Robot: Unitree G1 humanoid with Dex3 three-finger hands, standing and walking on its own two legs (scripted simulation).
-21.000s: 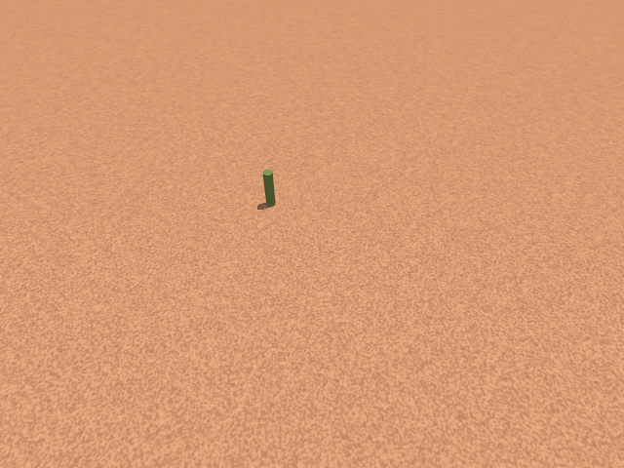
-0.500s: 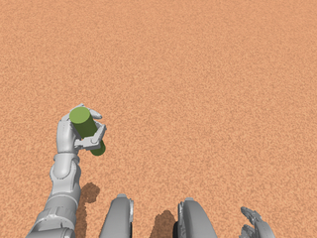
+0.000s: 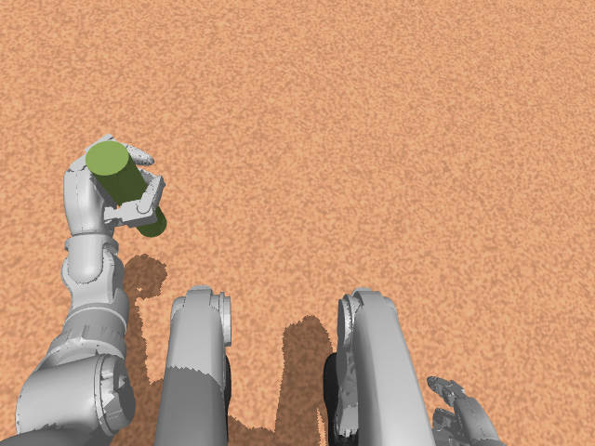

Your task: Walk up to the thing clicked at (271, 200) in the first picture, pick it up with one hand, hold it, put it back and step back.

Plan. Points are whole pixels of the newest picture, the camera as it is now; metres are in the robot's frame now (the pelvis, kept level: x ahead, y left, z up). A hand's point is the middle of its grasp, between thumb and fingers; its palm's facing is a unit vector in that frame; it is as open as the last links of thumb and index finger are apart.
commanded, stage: crouch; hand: left
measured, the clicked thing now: (134, 197) +0.43 +0.23 -0.06
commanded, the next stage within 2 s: lower in 0.82 s
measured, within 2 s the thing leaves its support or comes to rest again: neither
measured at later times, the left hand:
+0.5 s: hand (159, 204) +0.46 +0.23 -0.15, palm faces +0.17 -0.99 -0.02, open 6.1 cm
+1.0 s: hand (164, 212) +0.46 +0.23 -0.20, palm faces +0.15 -0.99 -0.03, open 6.1 cm
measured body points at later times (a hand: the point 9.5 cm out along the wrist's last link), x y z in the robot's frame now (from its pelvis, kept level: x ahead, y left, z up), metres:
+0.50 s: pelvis -0.01 +0.00 -0.10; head +0.20 +0.05 +0.29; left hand +0.44 +0.28 -0.14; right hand +0.07 -0.27 -0.22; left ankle +0.08 +0.14 -0.40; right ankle +0.08 -0.13 -0.40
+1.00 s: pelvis -0.01 +0.01 -0.13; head +0.21 +0.08 +0.25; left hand +0.45 +0.28 -0.20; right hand +0.09 -0.27 -0.23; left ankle +0.08 +0.14 -0.40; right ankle +0.08 -0.13 -0.40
